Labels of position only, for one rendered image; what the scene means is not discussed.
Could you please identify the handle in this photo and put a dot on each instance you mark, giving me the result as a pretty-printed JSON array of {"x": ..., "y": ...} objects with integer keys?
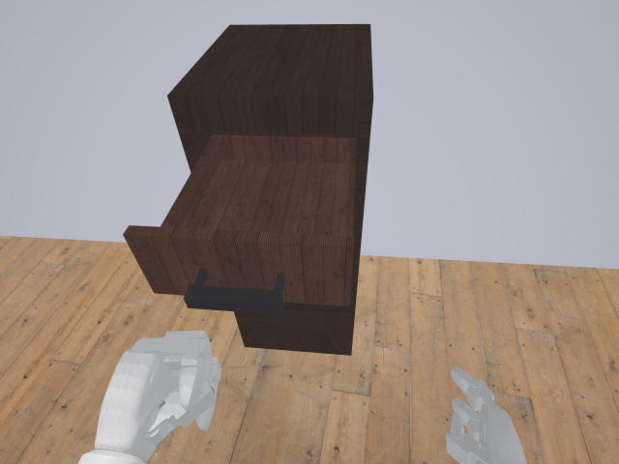
[{"x": 234, "y": 299}]

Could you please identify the robot left hand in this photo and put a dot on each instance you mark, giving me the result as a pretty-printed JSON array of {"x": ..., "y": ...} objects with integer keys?
[{"x": 177, "y": 369}]

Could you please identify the drawer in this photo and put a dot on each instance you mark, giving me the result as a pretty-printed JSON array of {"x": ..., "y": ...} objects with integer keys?
[{"x": 253, "y": 207}]

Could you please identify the cabinet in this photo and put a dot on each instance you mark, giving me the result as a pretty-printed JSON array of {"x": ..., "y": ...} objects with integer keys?
[{"x": 298, "y": 80}]

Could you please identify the robot right hand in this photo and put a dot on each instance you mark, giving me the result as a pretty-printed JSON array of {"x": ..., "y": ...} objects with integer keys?
[{"x": 492, "y": 436}]

